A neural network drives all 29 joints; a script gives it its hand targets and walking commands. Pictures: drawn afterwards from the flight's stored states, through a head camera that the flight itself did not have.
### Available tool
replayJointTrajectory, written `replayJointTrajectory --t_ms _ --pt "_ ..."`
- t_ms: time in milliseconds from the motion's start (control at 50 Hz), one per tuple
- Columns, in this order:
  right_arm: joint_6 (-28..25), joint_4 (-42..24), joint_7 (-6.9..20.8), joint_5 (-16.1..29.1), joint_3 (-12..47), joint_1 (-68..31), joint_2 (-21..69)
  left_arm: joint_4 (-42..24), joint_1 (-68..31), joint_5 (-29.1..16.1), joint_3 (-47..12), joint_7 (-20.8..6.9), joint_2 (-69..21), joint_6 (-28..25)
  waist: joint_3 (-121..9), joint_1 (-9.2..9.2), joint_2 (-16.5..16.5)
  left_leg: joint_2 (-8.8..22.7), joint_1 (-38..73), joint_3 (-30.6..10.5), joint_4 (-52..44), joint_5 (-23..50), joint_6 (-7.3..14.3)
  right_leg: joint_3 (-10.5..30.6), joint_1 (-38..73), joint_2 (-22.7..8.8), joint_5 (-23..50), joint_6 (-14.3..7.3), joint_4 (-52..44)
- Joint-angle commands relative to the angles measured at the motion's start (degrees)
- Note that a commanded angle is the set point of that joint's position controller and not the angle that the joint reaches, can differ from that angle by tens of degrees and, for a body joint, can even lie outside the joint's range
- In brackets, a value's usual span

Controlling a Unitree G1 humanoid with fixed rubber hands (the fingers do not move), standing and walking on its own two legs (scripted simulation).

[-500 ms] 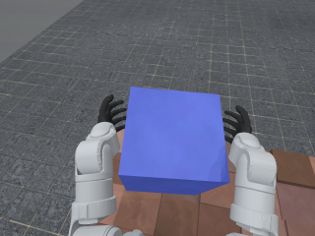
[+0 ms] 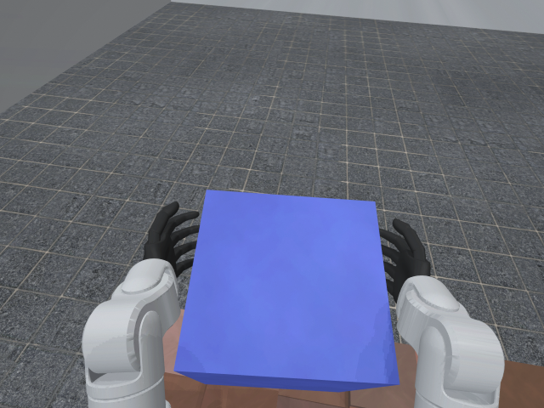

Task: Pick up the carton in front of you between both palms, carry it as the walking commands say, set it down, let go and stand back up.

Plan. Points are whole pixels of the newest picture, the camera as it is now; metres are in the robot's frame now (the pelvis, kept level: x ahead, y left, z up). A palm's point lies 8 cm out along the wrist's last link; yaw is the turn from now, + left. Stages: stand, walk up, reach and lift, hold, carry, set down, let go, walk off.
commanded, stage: carry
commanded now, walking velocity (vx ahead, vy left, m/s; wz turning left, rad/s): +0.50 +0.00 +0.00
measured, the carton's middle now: (280, 303) +0.26 +0.01 +0.05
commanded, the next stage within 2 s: none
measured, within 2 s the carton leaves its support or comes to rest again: neither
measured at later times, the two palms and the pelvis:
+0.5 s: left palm (207, 132) +0.65 +0.17 +0.08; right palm (346, 150) +0.62 -0.13 +0.07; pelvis +0.34 +0.03 -0.02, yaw +0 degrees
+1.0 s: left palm (227, 65) +0.96 +0.17 +0.10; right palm (335, 69) +0.98 -0.14 +0.10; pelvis +0.62 -0.01 +0.01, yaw +1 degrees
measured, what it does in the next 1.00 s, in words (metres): walks ahead: right foot 0.03 m lower, then left foot 0.04 m higher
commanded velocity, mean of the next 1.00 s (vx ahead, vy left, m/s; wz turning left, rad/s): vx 0.50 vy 0.00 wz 0.00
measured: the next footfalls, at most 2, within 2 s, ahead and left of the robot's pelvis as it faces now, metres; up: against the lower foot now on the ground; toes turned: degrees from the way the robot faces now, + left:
right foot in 0.04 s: +0.15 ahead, -0.09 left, -0.03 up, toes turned -8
left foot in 0.38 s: +0.48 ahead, +0.13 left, +0.01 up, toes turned +7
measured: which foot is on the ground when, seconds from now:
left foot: down 0.00-0.06, up 0.08-0.36, down 0.38-0.80, up 0.82-1.00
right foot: up 0.00-0.02, down 0.04-0.42, up 0.44-0.72, down 0.74-1.00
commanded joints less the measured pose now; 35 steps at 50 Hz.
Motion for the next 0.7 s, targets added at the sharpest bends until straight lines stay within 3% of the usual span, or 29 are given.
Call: replayJointTrajectory --t_ms 0,20,40,60,80,100,120,140,160,180,200,220,260,300,320,340,360,380,400,420,440,460,480,500,540,580,600,660,680 --pt "0.9 -10.5 0.8 10.1 29.8 -23.9 31.4 -4.0 -18.2 -10.2 -28.6 -1.6 -35.6 1.4 -20.5 1.79 -13.8 -1.5 -36.0 2.7 55.9 17.6 -2.0 29.5 50.3 -18.5 12.6 -9.4 0.2" --pt "0.9 -10.1 0.6 9.4 28.9 -23.0 30.6 -3.6 -18.7 -11.8 -29.8 -2.0 -36.6 1.5 -19.3 2.81 -17.9 -3.9 -48.8 0.0 67.1 1.8 -1.6 38.2 52.8 -22.1 17.0 -15.2 -4.5" --pt "0.7 -8.8 0.6 10.6 28.5 -23.2 31.6 -4.0 -18.5 -12.6 -29.9 -2.1 -37.4 1.4 -18.1 1.92 -9.8 0.7 -52.0 -4.2 71.4 3.4 0.2 36.3 49.1 -21.1 13.2 -14.3 -5.2" --pt "1.1 -5.6 0.6 8.9 28.3 -22.2 31.0 -1.5 -17.0 -10.9 -28.6 -1.9 -36.8 1.4 -13.3 1.78 -5.6 1.6 -53.2 -4.7 71.2 6.4 1.1 34.2 41.3 -20.4 12.4 -13.0 -6.5" --pt "0.4 -5.6 0.6 9.1 28.4 -22.3 33.9 -4.0 -21.0 -12.8 -29.9 -2.3 -39.6 0.7 -13.2 3.28 -5.6 3.0 -56.6 -3.9 71.2 5.8 1.3 30.9 41.5 -21.8 7.0 -13.6 -7.5" --pt "-0.3 -6.7 0.7 8.7 29.4 -23.8 33.8 -2.0 -20.6 -12.3 -30.4 -2.5 -40.5 0.2 -11.5 2.77 -3.9 5.2 -53.0 -3.4 69.6 7.2 0.5 27.0 35.1 -20.7 2.8 -12.2 -8.6" --pt "-0.4 -4.9 0.7 7.6 29.2 -23.3 33.2 -1.1 -21.7 -11.7 -30.8 -2.5 -40.2 -0.3 -7.6 2.34 -2.3 6.4 -50.4 -2.3 61.6 8.7 -0.1 25.6 28.7 -18.4 -4.8 -10.3 -11.9" --pt "-0.6 -1.0 0.5 6.7 28.1 -19.7 33.1 0.7 -20.6 -11.5 -31.0 -2.6 -39.5 -0.3 -4.6 1.6 -1.2 6.5 -48.5 -1.2 54.0 9.3 -0.5 22.6 25.4 -17.4 -6.8 -9.1 -13.8" --pt "-0.7 2.5 0.1 4.7 27.9 -15.5 32.9 1.3 -18.6 -10.2 -30.4 -2.7 -38.1 -0.2 -2.2 0.29 -2.6 6.0 -47.6 0.4 49.4 11.7 -1.0 19.9 20.9 -16.3 -7.8 -7.7 -15.7" --pt "-1.2 2.5 0.0 4.0 28.5 -14.2 33.7 2.7 -15.7 -9.8 -30.0 -3.0 -38.2 -0.4 -2.2 0.7 -6.5 5.8 -47.8 2.2 48.1 11.4 -0.9 17.1 20.7 -15.4 -5.3 -7.8 -15.7" --pt "-1.6 2.8 0.1 3.6 28.7 -14.7 34.2 5.3 -14.1 -9.2 -29.7 -3.4 -39.1 -0.6 -1.4 1.3 -7.9 6.4 -46.7 3.2 43.2 12.3 -1.1 14.0 20.9 -13.7 -4.0 -7.4 -15.6" --pt "-2.1 4.8 0.1 3.4 28.4 -14.2 34.3 4.6 -15.1 -9.1 -30.3 -3.6 -38.0 -1.1 0.3 0.86 -8.4 5.4 -45.0 5.4 37.1 12.9 -0.8 9.1 20.2 -12.1 2.9 -6.2 -15.1" --pt "-3.7 4.8 -0.2 4.3 28.6 -19.9 34.4 7.7 -16.4 -7.7 -28.8 -3.5 -37.0 -2.7 0.4 2.02 -12.1 1.8 -42.9 9.4 30.1 18.0 -0.2 4.3 22.1 -8.6 14.0 -4.5 -12.0" --pt "-6.0 5.9 -0.5 5.6 27.5 -24.9 35.3 6.9 -22.7 -8.4 -28.7 -2.8 -37.6 -5.5 -3.2 -1.03 -11.4 -1.0 -33.3 12.1 26.0 19.4 0.6 3.7 20.3 -9.6 25.9 -4.1 -4.2" --pt "-7.3 6.9 -0.6 6.4 27.5 -28.5 35.5 7.1 -25.9 -8.0 -28.4 -2.4 -37.1 -6.7 -5.0 -3.32 -8.2 -2.0 -24.4 13.1 24.6 22.8 1.3 1.3 16.4 -9.0 25.6 -2.7 1.4" --pt "-8.6 7.1 -0.9 7.3 28.3 -32.4 34.6 10.0 -26.5 -7.0 -26.6 -1.6 -36.2 -7.7 -7.7 -4.88 -5.6 -2.8 -17.0 11.1 21.7 22.6 2.8 -0.7 12.9 -5.7 24.0 -0.8 8.9" --pt "-9.6 8.1 -1.3 7.3 28.0 -35.7 34.1 10.3 -30.0 -5.9 -24.8 -0.9 -34.9 -8.9 -10.3 -7.59 1.6 3.6 -10.1 -3.3 14.7 13.3 6.1 -0.9 5.2 -0.8 15.9 0.9 23.1" --pt "-10.6 10.8 -1.7 7.8 27.2 -38.0 32.7 11.2 -33.1 -4.6 -23.4 0.0 -32.8 -9.6 -13.9 -7.91 18.5 17.1 -3.1 -32.7 4.5 13.0 14.7 2.3 -6.0 7.3 -12.3 2.8 45.4" --pt "-11.8 11.3 -2.0 8.4 26.5 -39.2 33.6 14.0 -33.5 -5.1 -23.7 0.4 -33.6 -10.2 -18.4 -6.61 15.3 20.2 -1.0 -38.6 5.4 14.4 18.2 12.6 -8.1 4.6 -24.5 0.5 54.9" --pt "-12.7 10.7 -2.3 8.1 25.8 -41.7 33.5 12.7 -37.3 -5.5 -23.6 0.7 -34.7 -11.4 -17.4 -5.92 12.2 20.5 -3.5 -38.2 7.6 14.9 17.8 16.2 -10.7 1.8 -26.7 -1.7 56.1" --pt "-13.1 13.8 -2.0 9.1 26.4 -43.7 34.2 15.4 -40.1 -5.1 -21.5 1.3 -33.4 -12.4 -15.3 -5.53 4.9 18.4 -6.7 -31.5 10.0 18.9 15.3 16.9 -12.3 -0.2 -25.9 -2.5 52.7" --pt "-13.7 14.8 -2.0 9.4 26.9 -45.7 34.3 18.5 -40.2 -4.0 -19.8 1.7 -33.7 -13.1 -17.0 -5.94 1.3 18.2 -6.6 -28.7 10.3 21.3 13.8 16.6 -13.2 -0.9 -24.1 -2.4 49.3" --pt "-14.4 16.6 -2.2 10.1 26.6 -48.3 33.8 22.0 -41.0 -3.5 -19.0 2.0 -33.5 -13.6 -16.7 -4.88 3.4 18.2 -7.1 -26.6 10.7 23.1 12.7 16.0 -13.4 -2.1 -23.0 -1.9 46.1" --pt "-14.9 19.7 -2.5 9.4 26.6 -49.4 33.8 25.7 -39.3 -2.0 -17.4 2.3 -32.9 -14.2 -16.7 -4.38 2.1 17.6 -8.9 -24.1 10.7 22.3 11.8 15.9 -12.1 -2.8 -23.4 -2.2 41.7" --pt "-15.8 26.2 -2.4 8.6 26.5 -53.1 34.6 32.0 -40.8 1.0 -15.8 2.4 -32.8 -15.2 -15.4 -4.93 6.3 16.3 -9.8 -17.5 11.2 25.1 11.6 11.7 -11.1 -1.8 -24.2 -1.4 30.6" --pt "-16.9 27.9 -2.1 8.5 26.0 -56.9 38.1 32.7 -46.0 0.1 -16.0 1.5 -35.6 -16.3 -15.3 -5.0 6.8 14.8 -12.5 -13.1 11.2 25.3 10.9 10.1 -5.3 -1.2 -20.6 -1.6 21.3" --pt "-17.2 29.4 -1.9 9.3 26.2 -59.8 39.3 33.8 -48.4 0.0 -15.7 1.2 -36.7 -16.8 -14.2 -4.58 9.0 13.9 -14.0 -10.5 11.5 24.1 10.3 9.1 -3.1 -0.7 -18.6 -1.4 17.1" --pt "-17.6 33.5 -2.6 6.4 23.9 -59.9 41.8 35.2 -55.0 -2.4 -16.4 0.6 -38.9 -17.5 -13.4 -3.19 8.2 12.7 -18.0 -5.1 13.5 19.3 7.3 5.6 6.9 0.5 -3.6 -1.5 5.8" --pt "-17.5 35.2 -2.7 5.6 22.5 -59.9 41.7 37.3 -55.5 -2.3 -16.3 0.5 -39.1 -17.5 -12.5 -2.16 5.5 11.9 -18.2 -2.8 15.9 15.6 6.6 3.7 9.1 1.1 0.1 -1.1 2.0"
